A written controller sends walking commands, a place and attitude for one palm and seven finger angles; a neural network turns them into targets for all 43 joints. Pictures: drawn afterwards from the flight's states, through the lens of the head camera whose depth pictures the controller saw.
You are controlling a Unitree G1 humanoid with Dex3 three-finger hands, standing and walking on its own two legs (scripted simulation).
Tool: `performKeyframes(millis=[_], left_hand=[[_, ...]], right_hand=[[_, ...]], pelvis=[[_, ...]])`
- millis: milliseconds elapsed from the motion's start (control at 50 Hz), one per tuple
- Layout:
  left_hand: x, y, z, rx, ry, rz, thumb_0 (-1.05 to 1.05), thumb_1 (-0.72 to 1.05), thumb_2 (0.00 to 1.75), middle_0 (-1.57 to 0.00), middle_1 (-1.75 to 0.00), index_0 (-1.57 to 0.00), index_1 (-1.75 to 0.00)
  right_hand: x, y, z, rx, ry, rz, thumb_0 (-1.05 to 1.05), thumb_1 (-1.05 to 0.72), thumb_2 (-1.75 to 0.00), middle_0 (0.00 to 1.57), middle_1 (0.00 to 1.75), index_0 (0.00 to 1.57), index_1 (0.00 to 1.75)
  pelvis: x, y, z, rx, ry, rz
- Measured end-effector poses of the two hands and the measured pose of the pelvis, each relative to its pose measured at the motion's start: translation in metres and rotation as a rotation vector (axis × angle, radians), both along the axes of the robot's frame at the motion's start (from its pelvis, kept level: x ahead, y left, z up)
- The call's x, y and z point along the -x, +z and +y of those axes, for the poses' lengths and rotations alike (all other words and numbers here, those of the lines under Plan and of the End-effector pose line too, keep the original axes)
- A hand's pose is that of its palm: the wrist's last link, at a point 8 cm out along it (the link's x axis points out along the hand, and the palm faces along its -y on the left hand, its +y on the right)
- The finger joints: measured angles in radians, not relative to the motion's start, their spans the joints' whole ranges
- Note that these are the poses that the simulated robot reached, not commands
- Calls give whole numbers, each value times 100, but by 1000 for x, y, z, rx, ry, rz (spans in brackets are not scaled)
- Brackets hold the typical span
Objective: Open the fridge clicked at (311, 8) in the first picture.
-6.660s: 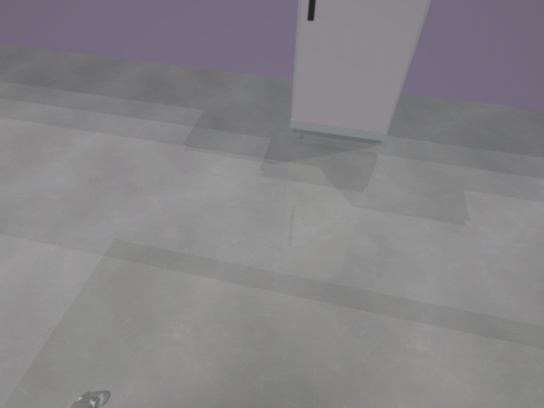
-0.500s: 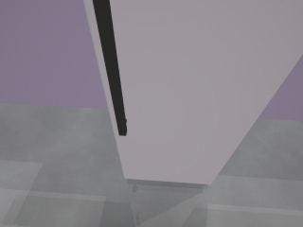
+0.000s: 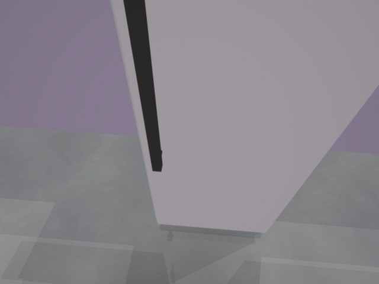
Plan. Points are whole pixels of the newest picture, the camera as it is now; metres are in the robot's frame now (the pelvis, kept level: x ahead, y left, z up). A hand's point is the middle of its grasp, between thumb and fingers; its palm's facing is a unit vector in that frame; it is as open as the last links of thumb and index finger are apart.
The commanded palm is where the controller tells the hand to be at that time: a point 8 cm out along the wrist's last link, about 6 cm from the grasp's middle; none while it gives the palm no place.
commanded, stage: look again from close up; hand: left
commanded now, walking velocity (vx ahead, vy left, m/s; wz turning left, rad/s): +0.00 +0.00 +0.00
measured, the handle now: (151, 100) +0.47 +0.13 +0.14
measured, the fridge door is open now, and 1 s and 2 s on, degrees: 0 0 0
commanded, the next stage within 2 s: raise the hand to about handle height in 0.50 s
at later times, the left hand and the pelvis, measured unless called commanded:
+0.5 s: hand out of the picture +0.00 +0.18 -0.18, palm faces +0.01 -0.98 -0.19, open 7.4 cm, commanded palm none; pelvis +0.00 +0.00 +0.00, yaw +0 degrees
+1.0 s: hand (111, 272) +0.16 +0.17 -0.06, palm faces -0.01 -1.00 +0.02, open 8.4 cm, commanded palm +0.13 +0.25 -0.05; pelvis -0.04 -0.01 -0.08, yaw +1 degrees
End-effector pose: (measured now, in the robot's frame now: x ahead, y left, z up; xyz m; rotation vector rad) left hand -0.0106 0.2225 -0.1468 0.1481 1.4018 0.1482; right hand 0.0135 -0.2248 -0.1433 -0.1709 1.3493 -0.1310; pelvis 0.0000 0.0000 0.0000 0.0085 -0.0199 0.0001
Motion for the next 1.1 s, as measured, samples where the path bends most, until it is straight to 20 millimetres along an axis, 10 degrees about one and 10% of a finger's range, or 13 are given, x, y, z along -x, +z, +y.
performKeyframes(millis=[640, 780, 840, 1000, 1100], left_hand=[[-16, 6, 3, -1, 43, -63, 1, 91, 90, -20, -30, -20, -30], [-156, 128, 22, -75, 39, -999, 3, 88, 87, -21, -34, -20, -34], [-186, 148, 12, 23, -50, -1293, 2, 83, 85, -20, -37, -20, -37], [-146, 88, 6, 175, -132, -1317, 1, 64, 78, -22, -48, -22, -48], [-118, 94, 29, 42, -68, -1343, 2, 52, 73, -23, -55, -23, -55]], right_hand=[[1, 1, 2, 1, -13, -15, 1, -92, -89, 20, 29, 20, 30], [-68, 20, -13, 48, 40, -485, 1, -91, -89, 20, 29, 20, 30], [-103, 28, -23, 64, 65, -637, 1, -91, -89, 20, 29, 20, 30], [-168, 39, -37, 110, 155, -861, 1, -91, -90, 20, 29, 20, 30], [-174, 25, -24, 110, 203, -841, 1, -91, -90, 20, 29, 20, 30]], pelvis=[[-1, 0, 4, 9, 3, 4], [14, -15, 4, 2, 43, 50], [22, -31, 0, -1, 25, 125], [37, -78, -11, 4, 18, 208], [38, -88, -15, 37, 41, 217]])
